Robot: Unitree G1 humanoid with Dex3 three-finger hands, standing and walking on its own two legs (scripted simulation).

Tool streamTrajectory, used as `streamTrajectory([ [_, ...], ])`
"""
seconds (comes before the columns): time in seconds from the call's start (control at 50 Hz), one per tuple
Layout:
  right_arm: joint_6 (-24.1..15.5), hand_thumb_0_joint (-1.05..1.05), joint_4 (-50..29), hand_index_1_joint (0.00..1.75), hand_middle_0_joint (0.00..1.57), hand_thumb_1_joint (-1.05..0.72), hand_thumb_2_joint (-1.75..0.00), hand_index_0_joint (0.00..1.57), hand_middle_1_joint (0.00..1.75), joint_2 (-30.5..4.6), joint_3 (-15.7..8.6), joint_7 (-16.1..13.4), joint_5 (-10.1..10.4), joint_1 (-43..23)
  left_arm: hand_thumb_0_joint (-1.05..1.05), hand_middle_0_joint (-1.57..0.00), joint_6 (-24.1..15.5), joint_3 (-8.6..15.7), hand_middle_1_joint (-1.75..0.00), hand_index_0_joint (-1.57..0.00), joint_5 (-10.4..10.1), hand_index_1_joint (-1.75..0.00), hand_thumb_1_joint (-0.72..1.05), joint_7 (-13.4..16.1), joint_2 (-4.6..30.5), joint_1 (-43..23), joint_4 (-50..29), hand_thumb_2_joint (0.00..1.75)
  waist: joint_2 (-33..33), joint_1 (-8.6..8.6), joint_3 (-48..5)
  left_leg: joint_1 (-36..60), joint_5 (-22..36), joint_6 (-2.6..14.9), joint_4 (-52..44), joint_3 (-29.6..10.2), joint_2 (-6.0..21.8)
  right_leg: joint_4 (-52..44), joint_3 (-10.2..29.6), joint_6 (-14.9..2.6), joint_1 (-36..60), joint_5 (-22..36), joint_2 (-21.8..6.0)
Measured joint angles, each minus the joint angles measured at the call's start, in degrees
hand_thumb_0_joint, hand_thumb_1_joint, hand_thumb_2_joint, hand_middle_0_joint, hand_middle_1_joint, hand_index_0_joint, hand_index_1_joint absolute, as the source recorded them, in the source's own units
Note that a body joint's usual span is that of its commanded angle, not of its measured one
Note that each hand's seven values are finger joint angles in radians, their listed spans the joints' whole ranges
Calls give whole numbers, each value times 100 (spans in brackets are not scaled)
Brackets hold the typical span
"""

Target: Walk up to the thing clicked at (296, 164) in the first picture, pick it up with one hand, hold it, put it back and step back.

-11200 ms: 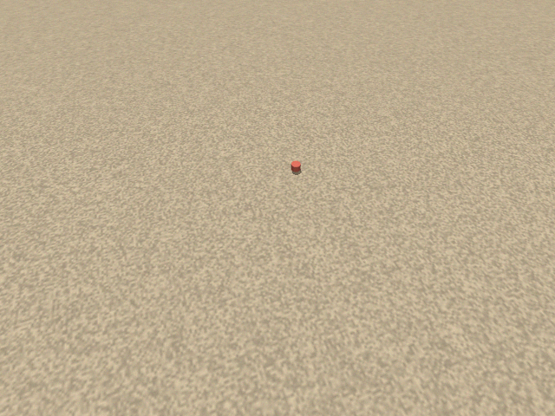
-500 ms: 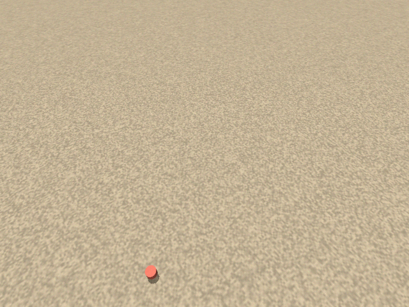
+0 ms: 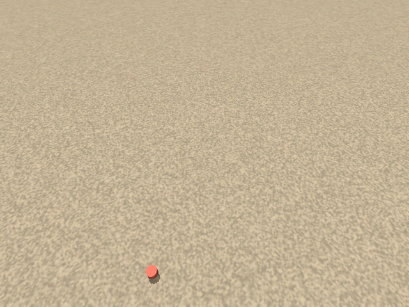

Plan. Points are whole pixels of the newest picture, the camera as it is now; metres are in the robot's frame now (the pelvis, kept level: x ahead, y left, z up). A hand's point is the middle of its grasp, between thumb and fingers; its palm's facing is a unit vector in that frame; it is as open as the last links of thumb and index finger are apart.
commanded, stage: stand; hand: left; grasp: from above
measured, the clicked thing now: (152, 272) +0.40 +0.27 -0.77
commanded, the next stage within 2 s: rise first in 0.24 s
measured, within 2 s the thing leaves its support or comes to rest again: neither
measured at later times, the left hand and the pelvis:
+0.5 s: hand out of the picture +0.12 +0.25 -0.16, palm faces +0.02 -0.94 -0.34, open 8.0 cm; pelvis -0.01 +0.00 -0.01, yaw +1 degrees
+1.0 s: hand out of the picture +0.11 +0.27 -0.23, palm faces -0.16 -0.87 -0.47, open 13.7 cm; pelvis -0.02 +0.01 -0.08, yaw +1 degrees
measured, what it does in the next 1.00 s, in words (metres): lowers itself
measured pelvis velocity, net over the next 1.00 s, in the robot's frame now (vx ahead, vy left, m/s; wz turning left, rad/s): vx -0.02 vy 0.01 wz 0.02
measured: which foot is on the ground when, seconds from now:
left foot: down 0.00-1.00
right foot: down 0.00-1.00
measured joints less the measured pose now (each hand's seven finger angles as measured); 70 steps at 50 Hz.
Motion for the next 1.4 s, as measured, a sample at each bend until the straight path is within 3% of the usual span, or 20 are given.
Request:
streamTrajectory([
  [0.36, 1, 0, -7, 30, 21, -90, -90, 21, 30, 3, 7, 1, -2, 2, 0, -20, -5, 0, -30, -21, 2, -30, 90, 0, 0, 7, 2, 90, -7, -2, 11, -5, -4, -8, 8, 7, 17, -13, 8, -5, 0, 11, 16],
  [0.4, -34, 0, -494, 30, 21, -91, -90, 21, 30, 18, 26, -105, 177, 196, 1, -20, -21, 94, -32, -20, -106, -32, 88, 58, -63, -8, -275, 91, 4, -40, -21, -308, -84, 17, 258, -55, 2, 205, -45, -4, -262, -72, -9],
  [0.44, -137, 0, -946, 30, 20, -91, -90, 21, 30, 82, 11, -194, 287, 351, 1, -21, -100, 279, -36, -20, -59, -37, 83, 67, -154, -318, -283, 91, 11, -38, 24, -641, -160, 31, 538, -118, -13, 466, -93, -6, -560, -161, -35],
  [0.52, -198, 0, -1529, 30, 20, -91, -90, 21, 30, 340, -78, -208, 247, 459, 1, -21, -94, 645, -52, -20, 359, -52, 66, -105, -118, -943, -121, 91, -62, -73, -44, -1401, -344, 28, 1145, -153, -9, 1084, -98, -20, -1319, -360, -56],
  [0.58, -220, 0, -1863, 30, 20, -91, -90, 21, 30, 510, -136, -171, 209, 582, 0, -19, -21, 810, -66, -20, 648, -66, 48, -148, -92, -992, -376, 90, -99, -103, -152, -1812, -520, 30, 1551, -130, 2, 1489, -54, -19, -1745, -520, -61],
  [0.76, -294, 0, -2517, 30, 21, -88, -89, 21, 30, 632, -180, -91, 187, 807, 0, -16, 507, 830, -92, -17, 1070, -91, -13, 3, -197, -500, -1263, 90, -26, -170, -487, -2784, -1032, 88, 2642, -146, -3, 2479, -18, 41, -2671, -970, -106],
  [0.88, -470, 0, -2787, 30, 21, -87, -89, 21, 30, 594, -250, -102, 144, 707, 0, -16, 559, 854, -96, -16, 1315, -97, -36, 32, -264, -76, -2088, 92, -33, -120, -658, -3697, -1489, 114, 3695, -205, 9, 3467, -19, 74, -3541, -1397, -129],
  [1.04, -656, 1, -3085, 30, 21, -87, -89, 21, 30, 632, -237, -136, 115, 477, 0, -15, 846, 767, -99, -14, 1646, -100, -47, 92, -275, 481, -3133, 94, -24, -101, -835, -4608, -1859, 130, 4627, -304, 31, 4316, -61, 88, -4388, -1740, -132],
  [1.14, -859, 1, -3235, 30, 21, -87, -89, 21, 30, 623, -168, -123, 77, 340, 0, -15, 797, 718, -100, -15, 1954, -100, -47, 117, -135, 355, -3147, 92, -18, -115, -991, -5362, -2058, 131, 5263, -370, 16, 4954, -83, 84, -5118, -1958, -161],
  [1.28, -1100, 0, -3214, 30, 21, -85, -89, 21, 30, 496, -178, 3, 68, 72, -1, -14, 208, 704, -101, -15, 2795, -101, -44, 284, 172, -434, -2698, 90, -57, -144, -1280, -7023, -2484, 123, 6697, -428, -8, 6446, -32, 83, -6794, -2428, -212],
  [1.4, -1049, 0, -2958, 30, 21, -85, -89, 21, 30, 393, -274, 108, 83, -154, 0, -14, -252, 719, -102, -14, 3581, -102, -44, 574, 380, -1258, -2404, 91, -42, -148, -1389, -8412, -2758, 110, 7892, -482, -4, 7660, 15, 57, -8191, -2715, -214],
])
